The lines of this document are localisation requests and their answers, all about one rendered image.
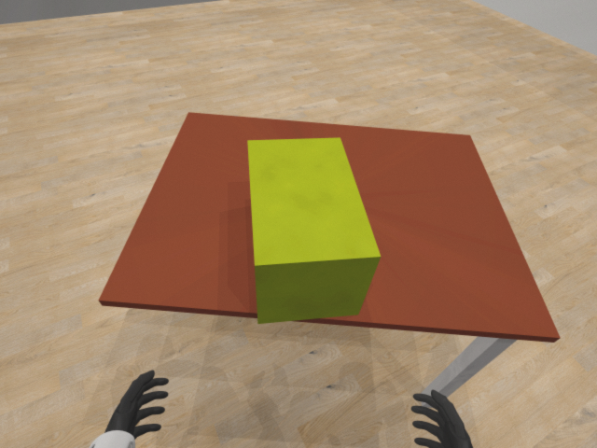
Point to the carton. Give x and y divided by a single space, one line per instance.
315 252

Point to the right robot hand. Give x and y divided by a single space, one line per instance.
451 431

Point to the left robot hand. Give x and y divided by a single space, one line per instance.
127 414

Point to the table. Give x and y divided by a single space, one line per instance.
450 262

